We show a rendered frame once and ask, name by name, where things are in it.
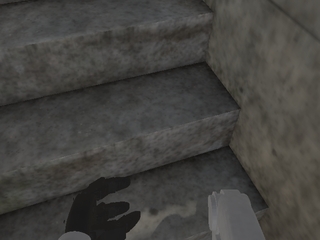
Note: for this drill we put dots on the robot left hand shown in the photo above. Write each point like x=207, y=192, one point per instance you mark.
x=87, y=217

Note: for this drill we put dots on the right robot thigh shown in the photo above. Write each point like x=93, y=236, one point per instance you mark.
x=230, y=213

